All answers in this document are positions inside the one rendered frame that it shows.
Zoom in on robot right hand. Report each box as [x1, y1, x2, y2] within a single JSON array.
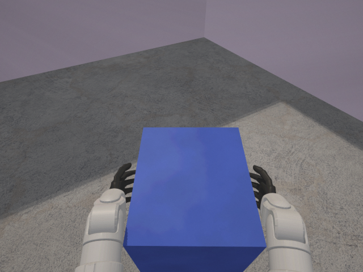
[[249, 165, 276, 209]]

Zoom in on robot right forearm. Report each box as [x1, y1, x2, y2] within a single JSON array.
[[260, 193, 314, 272]]

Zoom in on robot left forearm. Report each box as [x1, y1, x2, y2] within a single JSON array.
[[75, 189, 126, 272]]

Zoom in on robot left hand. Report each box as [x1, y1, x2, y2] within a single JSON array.
[[110, 163, 136, 203]]

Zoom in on carton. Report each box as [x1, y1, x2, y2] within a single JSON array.
[[123, 127, 267, 272]]

